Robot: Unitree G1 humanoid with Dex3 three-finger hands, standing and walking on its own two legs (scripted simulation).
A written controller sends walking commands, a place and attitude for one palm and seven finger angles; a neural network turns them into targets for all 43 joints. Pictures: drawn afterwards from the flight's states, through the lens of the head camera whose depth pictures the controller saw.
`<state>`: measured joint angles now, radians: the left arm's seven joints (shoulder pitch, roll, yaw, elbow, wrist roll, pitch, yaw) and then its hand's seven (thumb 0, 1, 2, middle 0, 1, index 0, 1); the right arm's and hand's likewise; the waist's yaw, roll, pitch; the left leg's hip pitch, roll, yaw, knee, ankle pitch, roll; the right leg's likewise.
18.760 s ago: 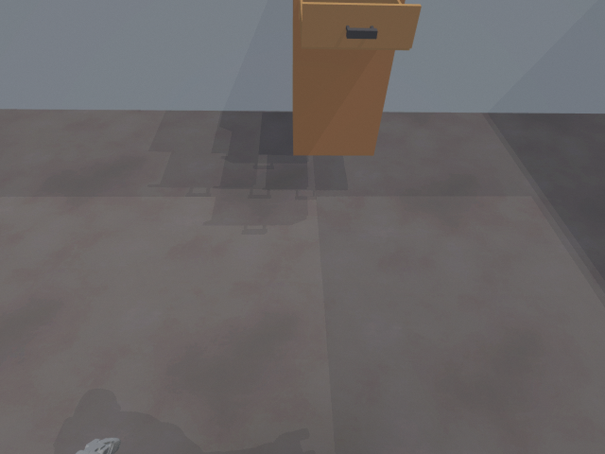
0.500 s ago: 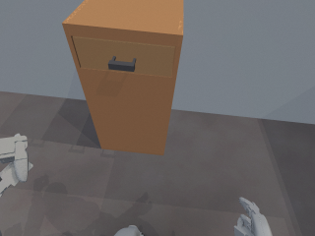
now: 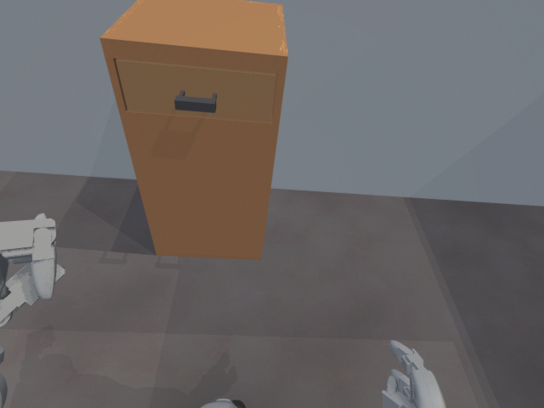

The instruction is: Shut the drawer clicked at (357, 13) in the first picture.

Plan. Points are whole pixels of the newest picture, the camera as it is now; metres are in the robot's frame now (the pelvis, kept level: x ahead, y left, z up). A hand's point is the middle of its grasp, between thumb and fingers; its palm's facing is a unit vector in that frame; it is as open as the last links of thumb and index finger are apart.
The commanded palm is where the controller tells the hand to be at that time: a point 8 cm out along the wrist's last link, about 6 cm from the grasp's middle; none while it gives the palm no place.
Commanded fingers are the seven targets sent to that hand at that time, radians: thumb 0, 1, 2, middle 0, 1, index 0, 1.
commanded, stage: stop stepping back and stand still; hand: left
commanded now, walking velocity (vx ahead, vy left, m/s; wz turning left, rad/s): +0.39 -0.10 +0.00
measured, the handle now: (197, 99) +0.83 +0.25 +0.03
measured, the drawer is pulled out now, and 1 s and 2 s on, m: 0.00 0.00 0.00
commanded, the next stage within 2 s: let the arm hang, fingers relaxed in 1.42 s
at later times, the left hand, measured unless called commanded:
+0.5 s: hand out of the picture +0.07 +0.23 +0.20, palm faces +0.33 -0.83 -0.46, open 3.3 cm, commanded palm +0.01 +0.29 +0.20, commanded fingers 0.00 0.90 0.90 -1.40 -1.60 -1.40 -1.60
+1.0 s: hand out of the picture +0.06 +0.24 +0.19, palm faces +0.41 -0.76 -0.51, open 3.2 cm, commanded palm +0.00 +0.28 +0.20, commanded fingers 0.00 0.90 0.90 -1.40 -1.60 -1.40 -1.60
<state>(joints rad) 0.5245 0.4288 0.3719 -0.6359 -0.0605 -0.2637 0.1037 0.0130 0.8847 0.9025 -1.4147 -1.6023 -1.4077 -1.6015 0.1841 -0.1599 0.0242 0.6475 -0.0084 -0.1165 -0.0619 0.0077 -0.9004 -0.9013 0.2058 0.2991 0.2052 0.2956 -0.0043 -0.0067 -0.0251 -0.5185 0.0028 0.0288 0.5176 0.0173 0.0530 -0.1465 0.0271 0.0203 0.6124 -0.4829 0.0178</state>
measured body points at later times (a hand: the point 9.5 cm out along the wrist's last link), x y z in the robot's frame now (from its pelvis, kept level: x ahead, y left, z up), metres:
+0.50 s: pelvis -0.11 +0.00 +0.02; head -0.14 +0.03 +0.47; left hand +0.05 +0.28 +0.23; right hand +0.01 -0.21 -0.06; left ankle -0.05 +0.15 -0.71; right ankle -0.09 -0.09 -0.68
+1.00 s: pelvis -0.11 +0.00 +0.01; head -0.11 -0.01 +0.46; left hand +0.04 +0.28 +0.22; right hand +0.06 -0.22 -0.08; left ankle -0.10 +0.14 -0.71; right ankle -0.09 -0.08 -0.72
